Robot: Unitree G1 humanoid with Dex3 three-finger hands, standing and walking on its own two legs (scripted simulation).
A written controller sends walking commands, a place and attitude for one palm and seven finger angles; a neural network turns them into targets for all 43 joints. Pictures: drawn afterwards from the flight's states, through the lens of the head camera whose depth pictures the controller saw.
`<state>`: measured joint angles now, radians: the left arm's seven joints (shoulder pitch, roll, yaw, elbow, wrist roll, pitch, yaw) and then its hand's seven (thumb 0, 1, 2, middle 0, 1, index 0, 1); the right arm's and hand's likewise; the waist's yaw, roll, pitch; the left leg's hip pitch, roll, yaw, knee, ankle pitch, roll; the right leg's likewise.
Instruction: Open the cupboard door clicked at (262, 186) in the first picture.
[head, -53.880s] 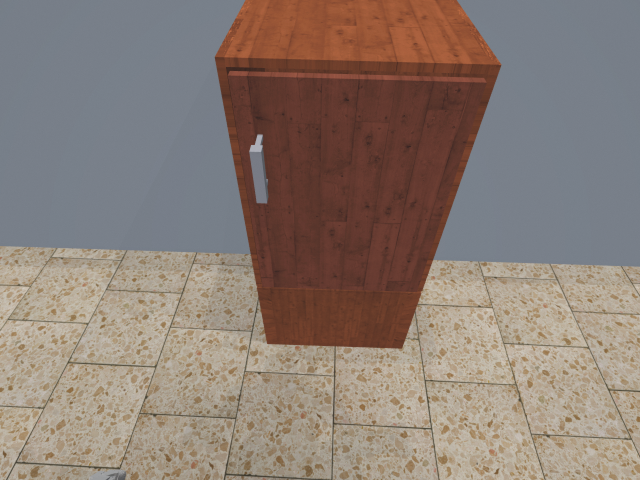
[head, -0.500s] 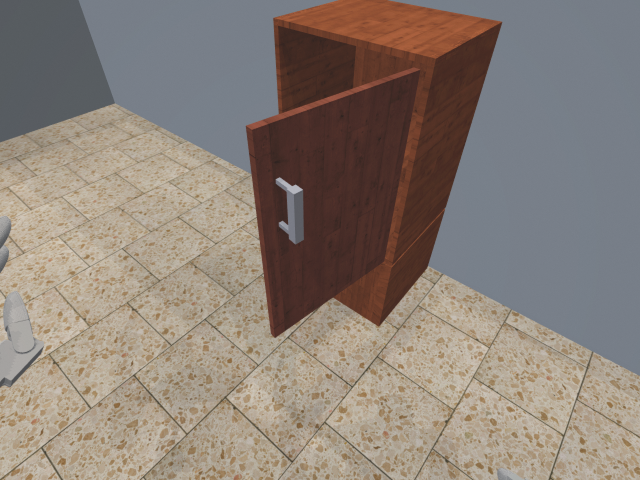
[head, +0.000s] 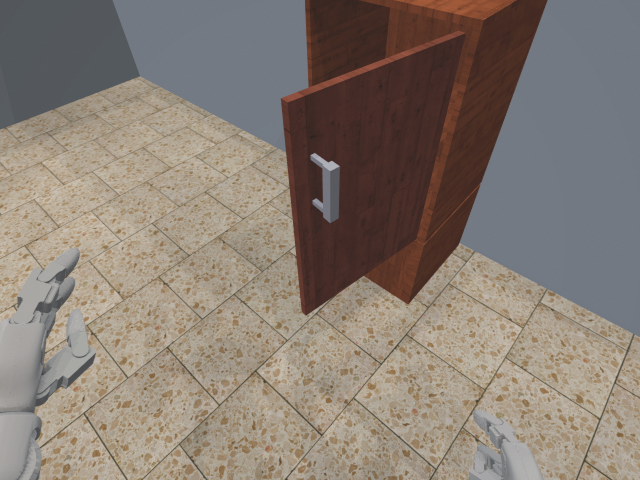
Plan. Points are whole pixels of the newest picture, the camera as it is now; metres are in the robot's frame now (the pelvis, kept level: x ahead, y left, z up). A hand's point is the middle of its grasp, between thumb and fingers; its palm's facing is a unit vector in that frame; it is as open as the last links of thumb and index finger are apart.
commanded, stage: let the arm hang, fingers relaxed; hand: left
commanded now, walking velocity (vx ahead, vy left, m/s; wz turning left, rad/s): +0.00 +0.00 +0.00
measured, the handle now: (323, 187) +0.59 +0.05 +0.03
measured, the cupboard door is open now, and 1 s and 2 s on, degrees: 80 80 80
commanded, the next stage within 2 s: look to check the result in 1.04 s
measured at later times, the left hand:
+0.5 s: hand out of the picture -0.10 +0.18 -0.17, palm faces +0.06 -0.98 -0.20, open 7.3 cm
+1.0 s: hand out of the picture -0.03 +0.17 -0.17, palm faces +0.06 -0.98 -0.17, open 7.3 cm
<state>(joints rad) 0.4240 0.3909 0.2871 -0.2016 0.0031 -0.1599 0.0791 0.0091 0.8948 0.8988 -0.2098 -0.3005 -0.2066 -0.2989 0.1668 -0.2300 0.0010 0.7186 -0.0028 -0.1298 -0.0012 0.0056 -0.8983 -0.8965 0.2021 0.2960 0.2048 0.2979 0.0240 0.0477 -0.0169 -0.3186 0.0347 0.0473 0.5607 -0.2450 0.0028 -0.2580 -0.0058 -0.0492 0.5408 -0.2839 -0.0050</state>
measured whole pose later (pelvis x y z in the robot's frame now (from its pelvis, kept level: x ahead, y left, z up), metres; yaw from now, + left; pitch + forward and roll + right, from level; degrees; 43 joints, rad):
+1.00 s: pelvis -0.02 +0.01 +0.01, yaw +1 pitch -1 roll +0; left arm 0.30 0.11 0.02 1.12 0.02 0.01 0.03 0.02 0.93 0.90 -0.20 -0.30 -0.20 -0.30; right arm 0.30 -0.12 -0.02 1.13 -0.03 0.01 -0.02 0.00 -0.91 -0.90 0.20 0.30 0.20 0.30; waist -0.01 0.01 0.03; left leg -0.27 0.00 0.05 0.47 -0.17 0.03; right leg -0.23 -0.04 -0.05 0.48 -0.24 0.01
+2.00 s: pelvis +0.02 +0.01 +0.01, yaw +0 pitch -1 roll +0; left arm 0.29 0.12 0.01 1.16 0.01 -0.01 0.03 0.01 0.91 0.90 -0.20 -0.30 -0.20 -0.30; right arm 0.25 -0.13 0.00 1.17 -0.02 0.00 -0.03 0.00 -0.91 -0.90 0.20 0.30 0.20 0.30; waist -0.01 0.00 0.05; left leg -0.18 0.00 0.05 0.40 -0.20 0.02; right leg -0.13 -0.03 -0.05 0.40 -0.25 0.01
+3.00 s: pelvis +0.02 +0.01 +0.01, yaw +0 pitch -2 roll +0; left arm 0.29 0.13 0.01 1.16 0.01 -0.01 0.03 0.01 0.91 0.90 -0.20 -0.30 -0.20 -0.30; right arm 0.25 -0.14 0.00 1.17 -0.02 -0.01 -0.03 0.00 -0.91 -0.90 0.20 0.30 0.20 0.30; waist 0.00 -0.01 0.05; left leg -0.17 0.00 0.05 0.38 -0.19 0.02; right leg -0.11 -0.04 -0.05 0.38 -0.24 0.02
